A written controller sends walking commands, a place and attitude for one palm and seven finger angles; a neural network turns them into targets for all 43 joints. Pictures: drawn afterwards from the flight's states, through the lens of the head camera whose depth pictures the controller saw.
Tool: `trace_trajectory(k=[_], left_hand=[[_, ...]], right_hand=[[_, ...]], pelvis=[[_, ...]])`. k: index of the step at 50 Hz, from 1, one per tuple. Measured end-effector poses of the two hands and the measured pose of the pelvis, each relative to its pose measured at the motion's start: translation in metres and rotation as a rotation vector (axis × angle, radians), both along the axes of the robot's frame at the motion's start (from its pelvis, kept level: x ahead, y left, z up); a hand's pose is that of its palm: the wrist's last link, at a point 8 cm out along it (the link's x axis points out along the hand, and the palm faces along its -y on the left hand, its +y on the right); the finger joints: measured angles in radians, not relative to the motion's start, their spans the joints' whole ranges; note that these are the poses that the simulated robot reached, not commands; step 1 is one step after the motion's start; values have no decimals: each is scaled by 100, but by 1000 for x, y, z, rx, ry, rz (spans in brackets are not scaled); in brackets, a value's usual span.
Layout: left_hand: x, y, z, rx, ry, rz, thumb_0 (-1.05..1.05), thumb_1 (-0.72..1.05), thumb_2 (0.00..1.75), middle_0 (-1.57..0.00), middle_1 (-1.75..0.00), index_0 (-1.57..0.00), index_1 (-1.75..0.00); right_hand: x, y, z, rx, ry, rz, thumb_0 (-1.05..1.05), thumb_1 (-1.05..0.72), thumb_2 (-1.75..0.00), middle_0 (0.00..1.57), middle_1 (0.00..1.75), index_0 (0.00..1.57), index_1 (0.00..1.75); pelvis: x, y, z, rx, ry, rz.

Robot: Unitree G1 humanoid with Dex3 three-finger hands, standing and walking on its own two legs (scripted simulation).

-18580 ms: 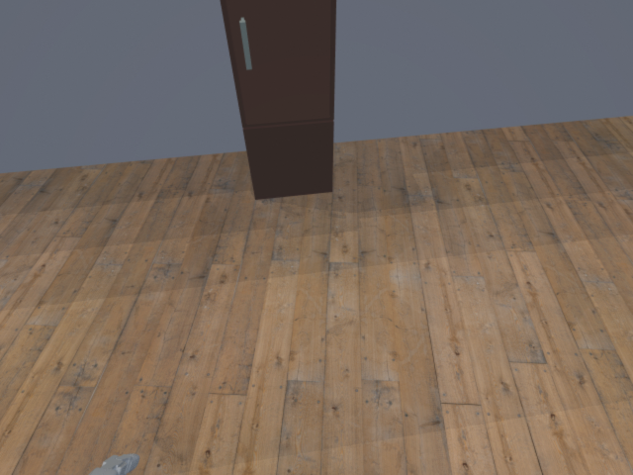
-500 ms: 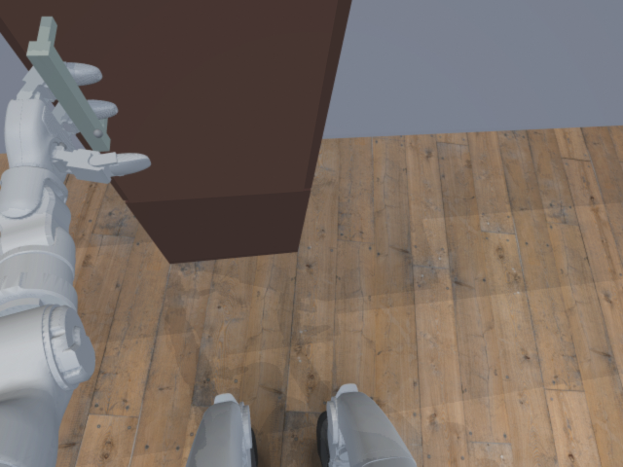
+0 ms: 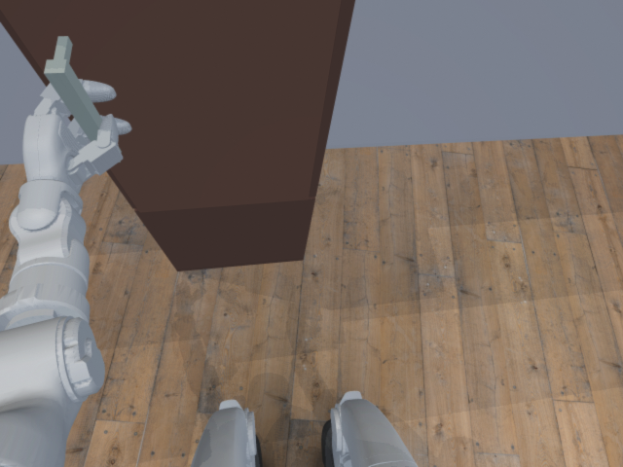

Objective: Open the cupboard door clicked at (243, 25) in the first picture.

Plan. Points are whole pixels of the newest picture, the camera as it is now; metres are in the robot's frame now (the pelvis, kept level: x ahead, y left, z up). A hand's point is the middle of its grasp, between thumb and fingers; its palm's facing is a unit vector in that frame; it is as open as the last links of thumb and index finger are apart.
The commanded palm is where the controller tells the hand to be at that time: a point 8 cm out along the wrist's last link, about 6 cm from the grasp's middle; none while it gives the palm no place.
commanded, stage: pull the door open along its arc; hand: left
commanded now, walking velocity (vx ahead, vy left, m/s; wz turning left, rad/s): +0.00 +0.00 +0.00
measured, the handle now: (90, 106) +0.55 +0.24 +0.06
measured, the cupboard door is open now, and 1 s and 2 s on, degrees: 1 52 51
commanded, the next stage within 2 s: open thumb and fingers to let go in 0.96 s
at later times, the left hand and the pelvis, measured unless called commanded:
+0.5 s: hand (130, 210) +0.41 +0.18 +0.05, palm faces +0.06 -1.00 +0.02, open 5.8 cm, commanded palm +0.36 +0.23 +0.05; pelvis +0.02 +0.00 +0.02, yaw +0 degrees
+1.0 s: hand (255, 306) +0.29 +0.05 +0.06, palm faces +0.37 -0.93 +0.00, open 6.2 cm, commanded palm +0.23 +0.10 +0.05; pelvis +0.02 -0.04 +0.02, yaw +3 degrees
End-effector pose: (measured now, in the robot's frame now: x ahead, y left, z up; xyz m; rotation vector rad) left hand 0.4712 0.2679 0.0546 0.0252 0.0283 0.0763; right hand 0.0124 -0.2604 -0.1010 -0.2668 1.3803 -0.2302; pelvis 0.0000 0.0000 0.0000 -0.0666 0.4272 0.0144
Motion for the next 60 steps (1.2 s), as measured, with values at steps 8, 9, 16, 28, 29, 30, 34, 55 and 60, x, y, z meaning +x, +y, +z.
trace_trajectory(k=[8, 9, 16, 28, 29, 30, 34, 55, 60], left_hand=[[-3, -1, 0, 1, 0, 0, 1, 77, 81, -37, -135, -35, -135], [-4, -1, 0, 1, 0, -1, 1, 77, 81, -37, -135, -35, -135], [-27, -5, 0, 4, -3, -21, 1, 76, 78, -37, -135, -35, -135], [-108, -49, -3, -89, -34, 99, 2, 72, 77, -33, -133, -36, -132], [-115, -55, -3, -102, -38, 136, 3, 72, 77, -33, -133, -37, -131], [-123, -62, -3, -112, -40, 169, 3, 72, 77, -33, -134, -37, -131], [-150, -89, -2, -117, -38, 276, 3, 71, 76, -34, -134, -37, -131], [-217, -184, 5, 14, 22, 350, 1, 68, 77, -31, -126, -33, -131], [-210, -186, -4, 21, 41, 393, 1, 67, 79, -35, -129, -35, -132]], right_hand=[[2, -3, 1, -2, -3, -5, 0, -90, -90, 20, 30, 21, 30], [3, -3, 2, -1, -6, -8, 0, -90, -90, 20, 30, 21, 30], [15, -1, 7, 24, -45, -21, 0, -91, -90, 20, 30, 21, 30], [91, 10, 17, 88, -265, 72, 1, -91, -90, 20, 30, 20, 30], [99, 12, 17, 97, -286, 90, 1, -91, -90, 20, 30, 20, 30], [107, 14, 17, 107, -307, 106, 1, -91, -90, 20, 30, 20, 30], [138, 25, 18, 147, -384, 170, 1, -91, -90, 20, 30, 20, 30], [192, 13, 27, 184, -544, 280, 1, -90, -90, 20, 30, 20, 30], [191, -2, 13, 172, -515, 289, 1, -90, -90, 20, 30, 20, 30]], pelvis=[[1, -2, 1, 3, -3, -2], [2, -2, 2, 4, -5, -4], [8, -2, 9, 11, -25, -13], [15, -2, 21, 27, -77, -6], [15, -2, 21, 29, -81, -5], [15, -2, 20, 31, -84, -5], [13, -6, 19, 42, -102, -1], [23, -51, 18, 78, -156, 48], [20, -60, 13, 89, -138, 57]])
